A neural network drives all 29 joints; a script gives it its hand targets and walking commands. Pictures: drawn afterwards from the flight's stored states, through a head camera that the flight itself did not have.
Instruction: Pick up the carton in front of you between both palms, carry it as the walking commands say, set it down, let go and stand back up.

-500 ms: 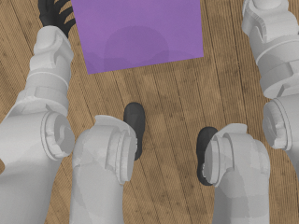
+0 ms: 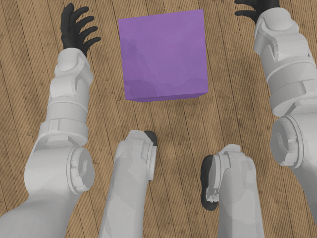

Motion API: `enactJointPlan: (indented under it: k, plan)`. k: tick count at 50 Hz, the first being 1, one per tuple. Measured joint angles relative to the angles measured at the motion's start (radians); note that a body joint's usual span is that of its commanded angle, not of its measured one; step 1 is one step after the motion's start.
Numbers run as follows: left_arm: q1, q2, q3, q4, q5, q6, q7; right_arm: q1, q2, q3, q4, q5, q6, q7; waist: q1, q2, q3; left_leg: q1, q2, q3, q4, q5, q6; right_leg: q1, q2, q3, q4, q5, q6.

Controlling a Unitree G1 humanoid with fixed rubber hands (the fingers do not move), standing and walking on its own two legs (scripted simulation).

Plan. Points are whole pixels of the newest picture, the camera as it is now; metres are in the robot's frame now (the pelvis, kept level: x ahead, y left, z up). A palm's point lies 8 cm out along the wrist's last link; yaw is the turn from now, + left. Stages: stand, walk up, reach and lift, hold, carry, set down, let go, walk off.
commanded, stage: set down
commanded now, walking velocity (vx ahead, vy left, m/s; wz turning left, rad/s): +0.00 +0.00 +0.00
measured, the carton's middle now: (165, 66) +0.51 +0.09 -0.33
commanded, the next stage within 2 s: let go in 0.58 s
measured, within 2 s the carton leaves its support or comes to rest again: neither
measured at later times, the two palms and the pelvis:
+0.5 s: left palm (9, 17) +0.47 +0.28 +0.04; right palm out of the picture +0.58 -0.10 +0.04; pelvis +0.03 +0.00 +0.13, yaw +0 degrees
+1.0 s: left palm out of the picture +0.38 +0.28 +0.15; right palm out of the picture +0.45 -0.14 +0.15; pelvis +0.07 +0.02 +0.25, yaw -1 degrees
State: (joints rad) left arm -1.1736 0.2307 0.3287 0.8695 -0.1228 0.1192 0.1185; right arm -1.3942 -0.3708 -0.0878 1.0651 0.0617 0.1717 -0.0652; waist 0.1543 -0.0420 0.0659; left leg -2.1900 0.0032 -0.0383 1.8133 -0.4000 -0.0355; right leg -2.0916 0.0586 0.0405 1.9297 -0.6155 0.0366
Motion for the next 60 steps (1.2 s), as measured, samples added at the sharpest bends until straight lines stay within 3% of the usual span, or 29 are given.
enactJointPlan:
  k: [14, 30, 35, 41, 47, 53, 60]
  plan:
    - [0.152, -0.023, 0.040, -0.165, 0.023, 0.065, -0.042, 0.144, 0.037, -0.020, -0.181, -0.051, 0.063, 0.013, -0.002, 0.001, -0.109, 0.157, -0.002, 0.006, -0.237, 0.020, 0.001, 0.145, 0.002, 0.015, -0.246, 0.042, -0.002]
    - [0.241, -0.065, 0.077, -0.171, 0.094, 0.048, -0.081, 0.227, 0.068, -0.090, -0.145, -0.110, 0.036, 0.070, -0.004, -0.007, -0.175, 0.437, -0.001, -0.002, -0.588, 0.109, 0.006, 0.419, -0.003, 0.020, -0.615, 0.154, -0.005]
    - [0.291, -0.078, 0.079, -0.181, 0.142, 0.032, -0.108, 0.280, 0.101, -0.125, -0.164, -0.154, 0.022, 0.063, -0.012, -0.001, -0.181, 0.520, 0.001, -0.001, -0.688, 0.139, 0.011, 0.503, -0.004, 0.022, -0.724, 0.192, -0.001]
    - [0.474, -0.085, 0.021, -0.254, 0.202, 0.019, -0.171, 0.507, 0.197, -0.153, -0.308, -0.201, 0.008, 0.005, -0.035, 0.009, -0.177, 0.673, 0.004, 0.004, -0.804, 0.160, 0.023, 0.660, -0.006, 0.032, -0.858, 0.227, 0.006]
    - [0.701, -0.059, -0.075, -0.329, 0.201, 0.004, -0.223, 0.796, 0.265, -0.136, -0.462, -0.196, -0.017, -0.036, -0.046, 0.027, -0.133, 0.898, 0.002, 0.017, -0.917, 0.167, 0.037, 0.890, -0.015, 0.046, -0.992, 0.249, 0.012]
    - [0.894, -0.027, -0.161, -0.361, 0.156, -0.036, -0.238, 0.993, 0.261, -0.103, -0.498, -0.170, -0.072, -0.018, -0.052, 0.043, -0.112, 1.113, -0.010, 0.023, -1.009, 0.165, 0.046, 1.110, -0.033, 0.052, -1.097, 0.254, 0.014]
    - [1.120, -0.027, -0.245, -0.417, 0.113, -0.082, -0.212, 1.183, 0.233, -0.067, -0.488, -0.144, -0.136, 0.023, -0.058, 0.052, -0.098, 1.352, -0.021, 0.017, -1.111, 0.159, 0.045, 1.357, -0.049, 0.046, -1.213, 0.254, 0.008]
